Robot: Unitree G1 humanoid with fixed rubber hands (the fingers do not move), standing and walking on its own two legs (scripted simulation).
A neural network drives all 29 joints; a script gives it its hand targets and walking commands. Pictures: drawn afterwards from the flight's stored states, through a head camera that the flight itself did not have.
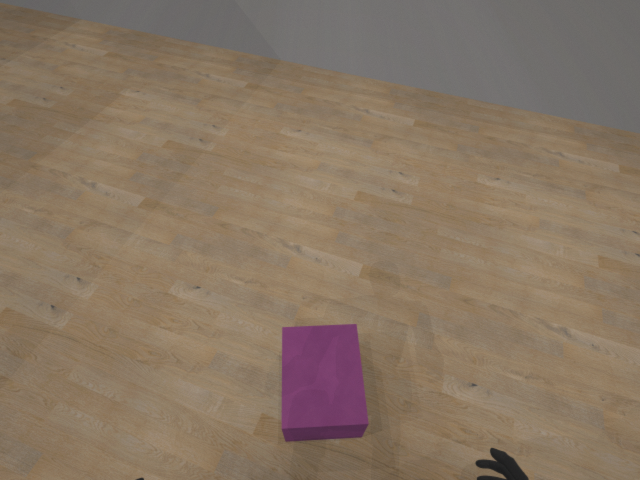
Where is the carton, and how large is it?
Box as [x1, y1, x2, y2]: [282, 324, 368, 441]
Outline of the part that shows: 356,324 282,327 282,431 285,441 358,437 362,435 368,423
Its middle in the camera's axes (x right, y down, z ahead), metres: +0.01 +0.43 +1.12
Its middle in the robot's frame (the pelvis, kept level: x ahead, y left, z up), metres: +0.44 +0.00 -0.68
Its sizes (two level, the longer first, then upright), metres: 0.275 0.222 0.175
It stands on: the floor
